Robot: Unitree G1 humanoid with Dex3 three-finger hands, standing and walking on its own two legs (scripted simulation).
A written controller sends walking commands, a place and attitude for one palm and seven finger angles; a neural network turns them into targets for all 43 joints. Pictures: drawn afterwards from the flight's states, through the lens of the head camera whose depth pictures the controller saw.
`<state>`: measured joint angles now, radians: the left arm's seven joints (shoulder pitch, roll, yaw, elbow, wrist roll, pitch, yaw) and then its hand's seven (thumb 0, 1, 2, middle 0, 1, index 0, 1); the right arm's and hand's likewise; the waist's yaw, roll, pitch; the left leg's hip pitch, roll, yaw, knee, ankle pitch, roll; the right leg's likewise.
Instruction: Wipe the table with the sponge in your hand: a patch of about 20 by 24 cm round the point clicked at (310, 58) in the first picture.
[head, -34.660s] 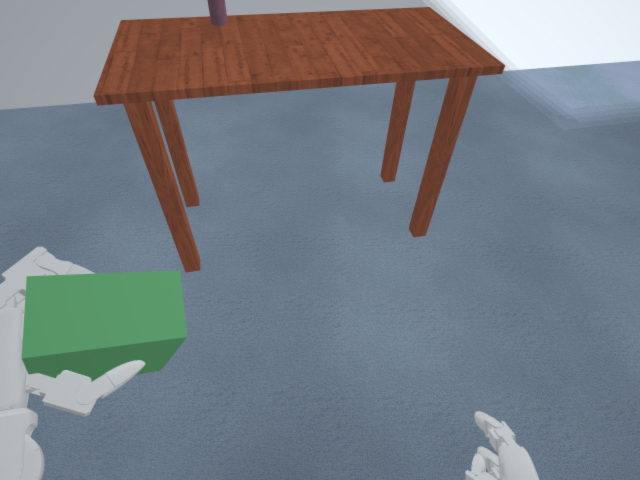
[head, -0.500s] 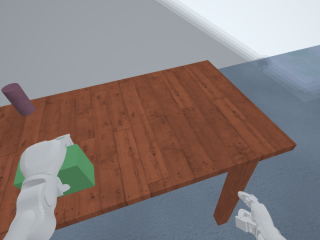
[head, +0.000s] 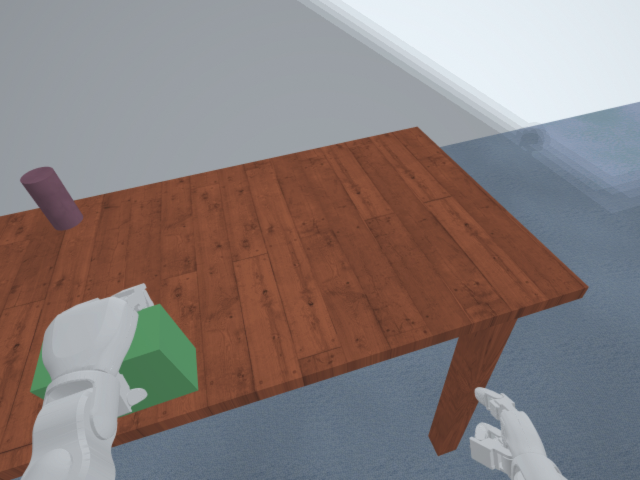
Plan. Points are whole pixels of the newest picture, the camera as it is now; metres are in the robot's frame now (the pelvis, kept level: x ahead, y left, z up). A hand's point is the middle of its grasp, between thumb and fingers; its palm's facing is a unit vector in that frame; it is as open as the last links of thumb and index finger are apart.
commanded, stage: lift the sponge slowly off the table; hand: left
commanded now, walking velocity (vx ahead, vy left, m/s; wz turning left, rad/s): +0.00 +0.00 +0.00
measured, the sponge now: (132, 373) +0.21 +0.28 +0.05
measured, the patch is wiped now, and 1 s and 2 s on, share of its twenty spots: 1.00 1.00 1.00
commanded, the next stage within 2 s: bring the sponge back beside the body in 1.86 s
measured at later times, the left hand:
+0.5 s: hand (123, 351) +0.21 +0.27 +0.10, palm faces +0.04 -0.10 -0.99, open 10.1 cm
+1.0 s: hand (97, 336) +0.21 +0.28 +0.13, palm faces +0.08 -0.08 -0.99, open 10.1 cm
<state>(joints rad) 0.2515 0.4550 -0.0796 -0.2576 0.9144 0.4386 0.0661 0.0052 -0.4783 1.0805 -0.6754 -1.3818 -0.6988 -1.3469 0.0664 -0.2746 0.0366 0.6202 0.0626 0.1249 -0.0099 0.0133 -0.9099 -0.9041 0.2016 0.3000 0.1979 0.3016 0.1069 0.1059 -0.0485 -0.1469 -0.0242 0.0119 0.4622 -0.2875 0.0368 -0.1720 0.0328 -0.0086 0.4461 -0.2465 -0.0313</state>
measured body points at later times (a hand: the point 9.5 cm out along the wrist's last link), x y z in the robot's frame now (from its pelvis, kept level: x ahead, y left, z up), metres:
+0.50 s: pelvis -0.01 -0.02 +0.00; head -0.03 -0.06 +0.45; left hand +0.21 +0.27 +0.15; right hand +0.23 -0.23 -0.08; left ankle -0.02 +0.10 -0.74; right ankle +0.00 -0.10 -0.74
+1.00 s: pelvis -0.02 -0.02 +0.00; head -0.04 -0.06 +0.45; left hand +0.20 +0.28 +0.18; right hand +0.23 -0.23 -0.08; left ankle -0.02 +0.10 -0.74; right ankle +0.00 -0.10 -0.74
